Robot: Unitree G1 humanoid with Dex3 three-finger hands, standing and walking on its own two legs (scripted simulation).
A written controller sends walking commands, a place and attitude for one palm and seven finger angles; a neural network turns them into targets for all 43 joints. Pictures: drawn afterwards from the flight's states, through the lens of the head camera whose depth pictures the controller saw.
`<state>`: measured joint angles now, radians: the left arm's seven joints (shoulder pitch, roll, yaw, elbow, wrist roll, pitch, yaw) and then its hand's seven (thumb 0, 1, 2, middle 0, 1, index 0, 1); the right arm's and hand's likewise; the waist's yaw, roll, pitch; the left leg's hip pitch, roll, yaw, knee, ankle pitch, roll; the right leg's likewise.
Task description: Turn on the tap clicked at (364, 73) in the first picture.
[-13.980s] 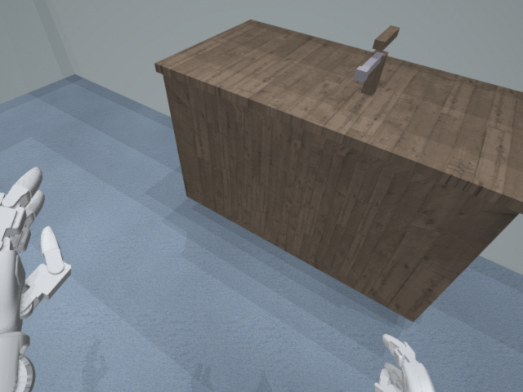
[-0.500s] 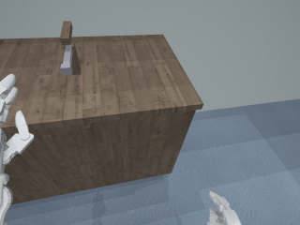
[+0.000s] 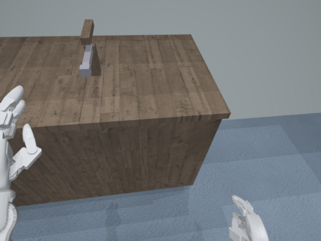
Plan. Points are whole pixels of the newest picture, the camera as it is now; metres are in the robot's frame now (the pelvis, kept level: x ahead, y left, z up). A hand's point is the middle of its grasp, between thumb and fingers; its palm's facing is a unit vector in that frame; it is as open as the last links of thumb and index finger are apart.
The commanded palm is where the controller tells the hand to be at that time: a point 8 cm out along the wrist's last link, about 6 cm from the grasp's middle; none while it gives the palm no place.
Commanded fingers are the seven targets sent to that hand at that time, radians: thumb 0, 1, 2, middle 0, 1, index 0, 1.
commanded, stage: come to a stop and stand still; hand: left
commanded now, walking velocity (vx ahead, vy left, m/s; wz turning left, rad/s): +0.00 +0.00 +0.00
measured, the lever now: (85, 70) +0.54 +0.29 +0.11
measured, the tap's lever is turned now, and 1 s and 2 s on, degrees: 0 0 0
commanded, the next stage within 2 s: look again from close up in 0.80 s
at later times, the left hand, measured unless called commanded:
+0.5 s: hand (68, 121) +0.30 +0.23 +0.16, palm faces +0.38 -0.84 -0.38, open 7.4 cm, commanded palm +0.24 +0.27 +0.18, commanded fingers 0.00 0.90 0.90 -0.20 -0.30 -0.20 -0.30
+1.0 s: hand (69, 120) +0.30 +0.23 +0.16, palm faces +0.41 -0.84 -0.35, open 7.4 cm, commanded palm +0.24 +0.26 +0.18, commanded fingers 0.00 0.90 0.90 -0.20 -0.30 -0.20 -0.30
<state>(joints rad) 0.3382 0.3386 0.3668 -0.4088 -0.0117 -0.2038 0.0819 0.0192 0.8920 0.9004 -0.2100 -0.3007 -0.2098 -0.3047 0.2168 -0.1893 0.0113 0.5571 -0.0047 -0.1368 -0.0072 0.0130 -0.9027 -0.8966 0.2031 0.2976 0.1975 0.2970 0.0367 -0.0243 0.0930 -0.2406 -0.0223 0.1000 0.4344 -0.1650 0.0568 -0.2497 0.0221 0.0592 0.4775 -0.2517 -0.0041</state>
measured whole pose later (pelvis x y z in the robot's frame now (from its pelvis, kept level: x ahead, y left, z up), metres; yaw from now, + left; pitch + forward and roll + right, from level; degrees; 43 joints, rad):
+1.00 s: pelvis +0.09 -0.02 +0.01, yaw +1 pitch +0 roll -1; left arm 0.43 0.34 0.33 -0.41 -0.06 -0.16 0.12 0.02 0.89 0.90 -0.21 -0.30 -0.21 -0.30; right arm 0.21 -0.20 0.03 0.56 0.00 -0.04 -0.06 0.01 -0.90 -0.90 0.20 0.30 0.20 0.30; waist 0.01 0.01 -0.01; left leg -0.17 0.01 0.07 0.40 -0.24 0.02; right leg -0.14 0.06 0.04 0.35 -0.22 -0.03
